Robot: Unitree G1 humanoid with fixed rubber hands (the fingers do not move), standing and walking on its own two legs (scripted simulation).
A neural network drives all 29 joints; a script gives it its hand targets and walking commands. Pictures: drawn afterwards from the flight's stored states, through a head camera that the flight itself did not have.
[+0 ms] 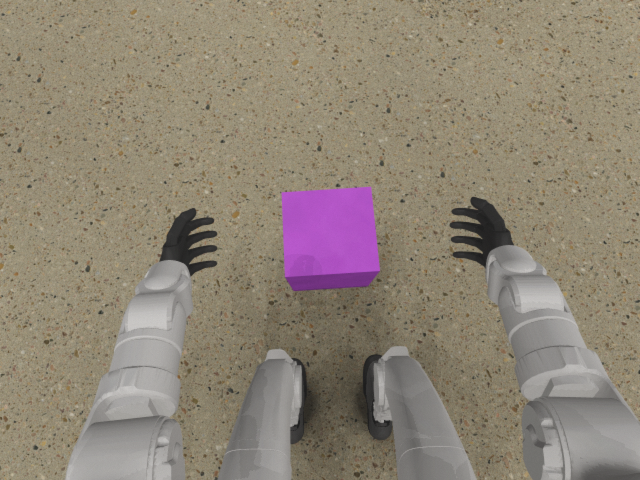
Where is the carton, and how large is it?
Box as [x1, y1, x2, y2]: [282, 187, 379, 290]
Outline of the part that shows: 370,187 282,192 285,277 293,290 365,286 379,271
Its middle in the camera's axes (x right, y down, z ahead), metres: +0.03 +0.02 +0.99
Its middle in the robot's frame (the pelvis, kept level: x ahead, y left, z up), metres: +0.50 +0.01 -0.56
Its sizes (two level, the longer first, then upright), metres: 0.210 0.200 0.250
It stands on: the floor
